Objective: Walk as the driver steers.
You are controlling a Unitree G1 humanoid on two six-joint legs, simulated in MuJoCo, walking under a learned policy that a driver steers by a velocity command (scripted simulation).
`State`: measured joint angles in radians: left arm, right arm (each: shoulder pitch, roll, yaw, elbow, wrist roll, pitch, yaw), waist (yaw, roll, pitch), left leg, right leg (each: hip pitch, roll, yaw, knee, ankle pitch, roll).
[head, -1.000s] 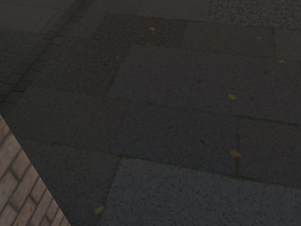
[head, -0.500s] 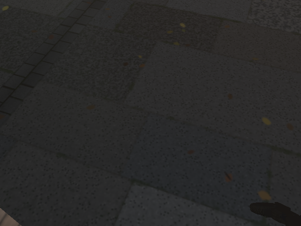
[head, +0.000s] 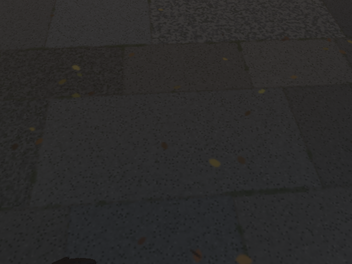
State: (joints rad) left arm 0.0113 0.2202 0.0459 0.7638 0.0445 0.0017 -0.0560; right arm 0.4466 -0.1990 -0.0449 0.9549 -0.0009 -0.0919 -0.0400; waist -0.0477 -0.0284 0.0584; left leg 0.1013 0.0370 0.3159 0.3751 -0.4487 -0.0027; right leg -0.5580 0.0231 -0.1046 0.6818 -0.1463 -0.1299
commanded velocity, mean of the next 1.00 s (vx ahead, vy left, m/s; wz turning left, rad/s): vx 0.17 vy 0.00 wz -0.26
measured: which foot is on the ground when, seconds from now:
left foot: down 0.00-0.02, up 0.04-0.56, down 0.58-1.00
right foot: up 0.00-0.02, down 0.04-0.60, up 0.62-1.00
